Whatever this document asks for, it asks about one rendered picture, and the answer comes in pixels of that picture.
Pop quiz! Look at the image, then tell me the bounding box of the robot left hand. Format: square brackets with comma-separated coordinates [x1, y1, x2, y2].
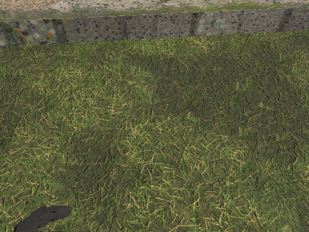
[14, 205, 71, 232]

